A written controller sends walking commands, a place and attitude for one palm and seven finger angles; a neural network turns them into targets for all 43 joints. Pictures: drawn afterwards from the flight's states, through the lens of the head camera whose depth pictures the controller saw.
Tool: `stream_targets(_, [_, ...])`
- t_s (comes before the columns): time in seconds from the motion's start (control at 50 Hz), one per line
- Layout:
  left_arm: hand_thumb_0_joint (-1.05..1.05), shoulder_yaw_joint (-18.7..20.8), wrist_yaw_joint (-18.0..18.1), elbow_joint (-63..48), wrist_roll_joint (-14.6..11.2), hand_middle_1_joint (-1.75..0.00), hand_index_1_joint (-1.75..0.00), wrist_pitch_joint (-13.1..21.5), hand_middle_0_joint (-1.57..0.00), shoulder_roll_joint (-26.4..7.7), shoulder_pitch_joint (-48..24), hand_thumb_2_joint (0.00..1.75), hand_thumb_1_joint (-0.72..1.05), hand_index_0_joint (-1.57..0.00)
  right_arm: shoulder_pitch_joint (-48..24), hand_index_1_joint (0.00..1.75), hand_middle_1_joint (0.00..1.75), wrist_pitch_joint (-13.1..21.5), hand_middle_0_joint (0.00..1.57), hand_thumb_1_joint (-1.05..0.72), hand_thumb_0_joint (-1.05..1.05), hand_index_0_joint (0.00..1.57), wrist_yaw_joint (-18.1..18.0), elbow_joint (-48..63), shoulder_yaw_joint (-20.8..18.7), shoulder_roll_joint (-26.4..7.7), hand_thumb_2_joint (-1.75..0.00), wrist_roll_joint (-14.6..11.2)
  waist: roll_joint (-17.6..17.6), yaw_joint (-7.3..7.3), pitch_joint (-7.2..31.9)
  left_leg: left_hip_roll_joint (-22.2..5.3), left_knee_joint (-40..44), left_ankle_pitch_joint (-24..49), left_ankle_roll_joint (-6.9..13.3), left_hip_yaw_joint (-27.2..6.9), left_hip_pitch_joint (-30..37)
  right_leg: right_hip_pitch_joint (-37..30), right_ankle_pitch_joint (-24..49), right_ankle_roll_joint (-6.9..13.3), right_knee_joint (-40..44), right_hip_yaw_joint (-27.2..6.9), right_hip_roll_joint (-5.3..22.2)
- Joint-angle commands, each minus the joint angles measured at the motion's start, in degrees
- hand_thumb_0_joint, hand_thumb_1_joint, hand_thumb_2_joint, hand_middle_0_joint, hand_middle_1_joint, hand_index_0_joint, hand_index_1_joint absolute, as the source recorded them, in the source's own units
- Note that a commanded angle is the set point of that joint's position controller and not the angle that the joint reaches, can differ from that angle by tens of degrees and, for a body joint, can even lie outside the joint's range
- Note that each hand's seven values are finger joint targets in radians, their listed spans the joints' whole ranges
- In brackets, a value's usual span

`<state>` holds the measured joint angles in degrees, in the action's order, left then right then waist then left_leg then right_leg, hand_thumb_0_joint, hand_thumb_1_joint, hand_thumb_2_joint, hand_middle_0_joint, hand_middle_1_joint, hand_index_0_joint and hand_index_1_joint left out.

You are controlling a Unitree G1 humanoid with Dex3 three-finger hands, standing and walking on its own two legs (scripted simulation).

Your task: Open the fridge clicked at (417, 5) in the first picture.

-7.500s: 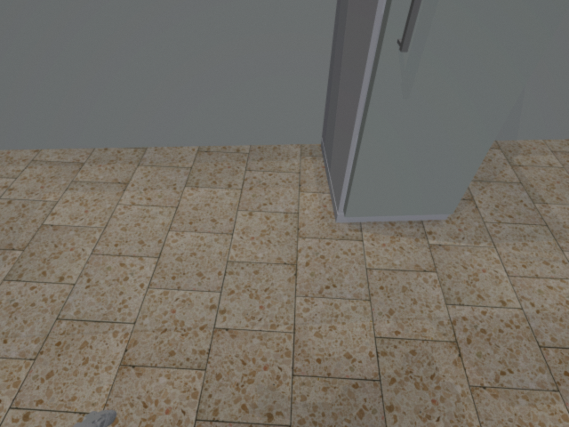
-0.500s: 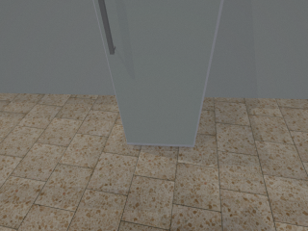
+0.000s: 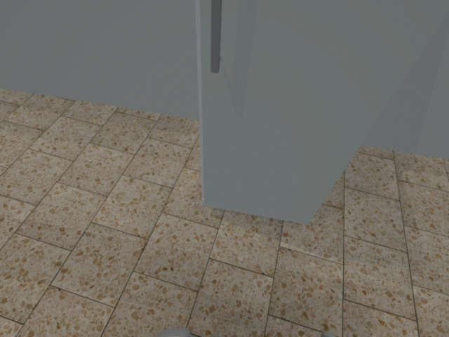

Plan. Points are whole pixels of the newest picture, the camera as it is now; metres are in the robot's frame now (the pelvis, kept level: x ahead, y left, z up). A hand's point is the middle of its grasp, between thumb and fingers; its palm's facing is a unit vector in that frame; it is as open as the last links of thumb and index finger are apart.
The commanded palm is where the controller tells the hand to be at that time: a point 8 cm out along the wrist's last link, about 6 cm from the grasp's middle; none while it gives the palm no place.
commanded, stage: take the last steps up to it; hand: left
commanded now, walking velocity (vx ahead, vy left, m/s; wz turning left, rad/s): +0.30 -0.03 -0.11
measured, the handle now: out of the picture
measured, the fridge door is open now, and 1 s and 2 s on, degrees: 0 0 0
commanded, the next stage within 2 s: come to a stop and stand still in 0.34 s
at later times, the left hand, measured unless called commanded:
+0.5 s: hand (172, 251) +0.30 +0.15 -0.16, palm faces -0.05 -0.98 -0.21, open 7.4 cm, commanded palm none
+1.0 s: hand (140, 283) +0.23 +0.21 -0.16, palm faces +0.03 -0.98 -0.19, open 7.4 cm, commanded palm none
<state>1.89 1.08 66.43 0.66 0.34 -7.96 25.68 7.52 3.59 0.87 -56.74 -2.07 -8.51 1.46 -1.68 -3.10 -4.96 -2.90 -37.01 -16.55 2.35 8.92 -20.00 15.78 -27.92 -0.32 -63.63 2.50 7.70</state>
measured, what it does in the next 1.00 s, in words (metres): walks ahead: right foot, then left foot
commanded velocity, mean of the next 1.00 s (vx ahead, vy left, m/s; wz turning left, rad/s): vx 0.01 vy -0.03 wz -0.03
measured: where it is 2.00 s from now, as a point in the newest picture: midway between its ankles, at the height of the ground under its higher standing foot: outside the picture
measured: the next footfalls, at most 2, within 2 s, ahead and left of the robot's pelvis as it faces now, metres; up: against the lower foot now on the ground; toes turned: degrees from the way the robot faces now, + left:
right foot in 0.44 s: +0.31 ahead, -0.12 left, +0.00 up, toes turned -10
left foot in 0.80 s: +0.27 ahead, +0.11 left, +0.00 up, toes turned +1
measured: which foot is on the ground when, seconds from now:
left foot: down 0.00-0.44, up 0.46-0.78, down 0.80-1.00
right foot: up 0.00-0.42, down 0.44-0.82, up 0.84-1.00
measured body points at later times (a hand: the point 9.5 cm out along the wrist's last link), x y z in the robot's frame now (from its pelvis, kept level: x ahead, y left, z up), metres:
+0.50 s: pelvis +0.19 -0.02 +0.00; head +0.21 -0.03 +0.44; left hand +0.31 +0.20 -0.14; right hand +0.09 -0.22 -0.17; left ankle +0.06 +0.09 -0.67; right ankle +0.27 -0.11 -0.72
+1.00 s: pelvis +0.18 +0.02 +0.02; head +0.19 +0.04 +0.47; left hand +0.23 +0.26 -0.15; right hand +0.24 -0.22 -0.12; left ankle +0.23 +0.11 -0.72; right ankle +0.16 -0.12 -0.67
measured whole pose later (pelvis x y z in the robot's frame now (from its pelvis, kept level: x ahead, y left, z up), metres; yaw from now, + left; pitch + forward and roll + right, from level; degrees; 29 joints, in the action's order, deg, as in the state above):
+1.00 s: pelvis +0.18 +0.02 +0.02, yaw -3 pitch -1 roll -1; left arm 3.7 1.5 59.2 0.9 -3.3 -11.2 12.9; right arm 10.4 -0.7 -2.0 -57.8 -2.1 -8.3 1.7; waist -1.8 -1.2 -2.1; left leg -1.4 -27.1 -10.8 2.6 5.4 -15.3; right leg 22.6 -23.7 -1.5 -54.6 -0.1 0.8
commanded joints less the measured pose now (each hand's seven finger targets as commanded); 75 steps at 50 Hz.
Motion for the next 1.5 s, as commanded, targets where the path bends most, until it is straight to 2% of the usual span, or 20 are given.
stream_targets(0.0, [0.0,1.48,-1.03,-5.2,0.72,-0.3,-0.3,1.85,-0.2,-2.8,-3.76,0.9,0.9,-0.2,11.68,0.3,0.3,0.86,0.2,-0.9,0.0,0.2,-1.97,-2.37,-1.34,-7.14,-0.9,-0.37,7.38,4.13,1.87,-15.18,22.86,19.33,4.93,-13.72,9.62,14.83,8.69,0.23,-8.22,-1.12,1.71])
stream_targets(0.1, [0.0,1.89,-1.46,-6.8,1.12,-0.3,-0.3,-0.03,-0.2,-2.25,-4.05,0.9,0.9,-0.2,11.11,0.3,0.3,1.67,0.2,-0.9,0.0,0.2,-2.15,-2.05,-1.19,-5.12,-0.9,-0.53,6.77,1.36,-0.86,-13.65,28.36,14.81,6.85,-9.56,8.41,18.23,16.65,-0.97,-1.78,-1.38,1.28])
stream_targets(0.32, [0.0,1.33,-1.75,-13.51,0.63,-0.3,-0.3,0.85,-0.2,-3.73,-18.71,0.9,0.9,-0.2,16.96,0.3,0.3,0.38,0.2,-0.9,0.0,0.2,-2.37,-4.84,-1.71,-7.84,-0.9,0.33,5.52,4.69,-2.16,-13.76,18.7,38.02,5.85,-4.94,19.25,12.86,15.84,1.43,26.21,4.12,-3.49])
stream_targets(0.38, [0.0,1.93,-1.35,-9.49,0.88,-0.3,-0.3,2.2,-0.2,-6.31,-6.19,0.9,0.9,-0.2,16.22,0.3,0.3,0.08,0.2,-0.9,0.0,0.2,-2.29,-5.18,-1.51,-8.25,-0.9,-0.43,2.8,-0.98,4.77,-9.97,1.99,43.99,2.38,-1.87,15.22,-6.64,23.44,2.96,34.54,6.18,-6.98])
stream_targets(0.4, [0.0,3.0,-0.83,-7.43,1.31,-0.3,-0.3,3.09,-0.2,-10.34,0.3,0.9,0.9,-0.2,16.64,0.3,0.3,0.21,0.2,-0.9,0.0,0.2,-1.96,-4.77,-1.25,-6.39,-0.9,-0.96,-3.05,-3.33,10.31,-5.99,-11.55,29.54,-0.14,0.66,5.14,-19.46,35.95,6.45,34.06,-3.86,1.81])
stream_targets(0.42, [0.0,4.13,-0.6,-6.53,0.73,-0.3,-0.3,3.46,-0.2,-15.35,4.42,0.9,0.9,-0.2,19.28,0.3,0.3,0.3,0.2,-0.9,0.0,0.2,-1.94,-3.61,-0.84,-3.73,-0.9,-1.47,-13.07,-2.61,15.95,2.7,-29.43,-13.92,-2.76,1.1,-6.25,-28.76,54.93,14.71,38.28,-23.73,16.91])
stream_targets(0.44, [0.0,3.52,-0.11,-7.29,-0.21,-0.3,-0.3,3.21,-0.2,-15.08,2.45,0.9,0.9,-0.2,17.33,0.3,0.3,-0.41,0.2,-0.9,0.0,0.2,-2.57,-3.41,-0.85,-5.25,-0.9,-1.69,-6.07,-2.49,16.11,1.21,-34.62,-19.25,-2.17,-6.72,-5.9,-24.0,59.17,18.16,40.91,-22.56,18.65])
stream_targets(0.48, [0.0,2.33,0.81,-9.4,0.03,-0.3,-0.3,2.55,-0.2,-11.08,-8.87,0.9,0.9,-0.2,14.15,0.3,0.3,-1.93,0.2,-0.9,0.0,0.2,-2.68,-3.99,-0.42,-2.78,-0.9,-1.62,0.16,0.79,7.94,-1.75,-32.01,-14.67,-3.16,-8.97,-2.97,-8.9,56.02,15.73,43.16,-15.13,15.16])
stream_targets(0.54, [0.0,1.32,1.63,-11.68,0.82,-0.3,-0.3,1.05,-0.2,-9.02,-17.37,0.9,0.9,-0.2,17.75,0.3,0.3,-4.89,0.2,-0.9,0.0,0.2,-2.72,-5.39,-0.05,0.07,-0.9,-1.76,-2.08,5.52,4.87,-2.09,-19.49,-12.48,-3.56,-8.84,4.82,5.68,46.84,12.11,44.76,-5.0,10.91])
stream_targets(0.64, [0.0,2.85,1.53,-11.56,0.91,-0.3,-0.3,-0.66,-0.2,-10.4,-14.77,0.9,0.9,-0.2,15.08,0.3,0.3,-5.79,0.2,-0.9,0.0,0.2,-2.44,-3.31,-0.99,-1.19,-0.9,-1.12,-5.1,3.25,7.11,0.58,-13.32,-9.08,-4.53,-5.96,1.35,0.24,42.5,12.17,42.84,-6.5,10.21])
stream_targets(0.74, [0.0,3.26,1.32,-12.12,0.59,-0.3,-0.3,-1.71,-0.2,-10.45,-16.43,0.9,0.9,-0.2,15.57,0.3,0.3,-5.19,0.2,-0.9,0.0,0.2,-2.39,-2.56,-1.62,-2.38,-0.9,-1.06,-7.3,5.01,9.32,0.5,4.45,2.66,-4.38,-5.59,9.35,1.81,33.25,8.11,36.95,-5.28,7.81])
stream_targets(0.76, [0.0,2.89,1.06,-12.29,0.27,-0.3,-0.3,-2.1,-0.2,-9.14,-15.91,0.9,0.9,-0.2,15.68,0.3,0.3,-4.77,0.2,-0.9,0.0,0.2,-2.33,-2.42,-1.76,-4.03,-0.9,-0.9,-3.27,5.12,8.89,-1.55,10.17,6.02,-3.44,-7.75,13.22,5.92,24.42,5.35,33.7,-3.56,4.95])
stream_targets(0.8, [0.0,2.22,0.85,-13.54,-0.2,-0.3,-0.3,-2.79,-0.2,-4.89,-14.57,0.9,0.9,-0.2,10.93,0.3,0.3,-4.05,0.2,-0.9,0.0,0.2,-2.63,1.05,-2.73,-10.82,-0.9,0.23,18.49,4.21,4.98,-20.23,23.9,17.76,5.86,-28.81,3.99,10.4,-3.53,-0.69,15.3,1.3,-6.4])
stream_targets(0.84, [0.0,2.88,0.99,-11.67,0.46,-0.3,-0.3,-3.79,-0.2,-6.7,-13.99,0.9,0.9,-0.2,4.5,0.3,0.3,-3.76,0.2,-0.9,0.0,0.2,-3.52,2.2,-2.01,-9.14,-0.9,0.22,13.5,2.51,2.1,-17.07,25.49,10.91,6.62,-23.44,-3.27,7.08,-0.32,-0.28,4.93,-5.94,-5.62])
stream_targets(0.9, [0.0,2.52,0.24,-9.21,0.7,-0.3,-0.3,-2.77,-0.2,-6.26,-9.83,0.9,0.9,-0.2,2.67,0.3,0.3,-3.07,0.2,-0.9,0.0,0.2,-3.58,2.46,-1.35,-7.94,-0.9,0.07,7.8,1.67,4.92,-13.11,22.31,11.72,5.82,-17.87,5.06,9.77,4.55,-1.21,4.43,-4.76,-5.9])
stream_targets(1.02, [0.0,1.17,-0.07,-9.03,0.34,-0.3,-0.3,-2.52,-0.2,-5.01,-12.27,0.9,0.9,-0.2,8.02,0.3,0.3,-3.49,0.2,-0.9,0.0,0.2,-3.29,-0.46,-2.12,-9.27,-0.9,0.02,10.65,5.66,5.69,-14.46,23.01,10.73,6.7,-19.36,13.83,6.75,0.24,-2.2,20.36,-1.86,-4.68])
stream_targets(1.12, [0.0,0.4,0.22,-5.51,0.14,-0.3,-0.3,-1.56,-0.2,-4.06,-5.52,0.9,0.9,-0.2,7.09,0.3,0.3,-3.8,0.2,-0.9,0.0,0.2,-2.61,-1.9,-2.38,-9.52,-0.9,-0.53,9.69,3.26,6.37,-10.24,20.88,5.32,2.92,-16.08,10.13,-5.04,11.68,-1.1,40.95,1.19,-5.86])
stream_targets(1.2, [0.0,0.24,0.86,-5.02,0.11,-0.3,-0.3,-0.25,-0.2,-9.22,-7.08,0.9,0.9,-0.2,6.68,0.3,0.3,-3.82,0.2,-0.9,0.0,0.2,-1.76,-1.99,-0.58,-3.23,-0.9,-1.14,-2.35,4.38,2.77,-1.45,13.42,2.83,-3.37,-7.6,6.88,-1.54,10.03,4.13,50.65,-9.85,5.31])
stream_targets(1.24, [0.0,0.01,0.9,-5.0,0.03,-0.3,-0.3,0.18,-0.2,-7.86,-9.61,0.9,0.9,-0.2,7.47,0.3,0.3,-4.26,0.2,-0.9,0.0,0.2,-1.72,-3.52,-0.72,-3.69,-0.9,-0.59,-8.71,4.87,-0.39,-1.85,12.25,4.35,-3.43,-7.37,10.57,5.89,3.15,3.33,51.73,-8.37,2.29])
stream_targets(1.48, [0.0,-0.48,1.24,-3.28,-0.37,-0.3,-0.3,-0.18,-0.2,-4.89,-5.28,0.9,0.9,-0.2,14.21,0.3,0.3,-4.23,0.2,-0.9,0.0,0.2,-2.37,-8.46,0.39,-2.45,-0.9,-0.61,1.78,4.09,-4.72,-3.08,13.45,5.85,-3.41,-7.94,8.34,4.95,2.2,2.68,49.59,-6.2,-0.82])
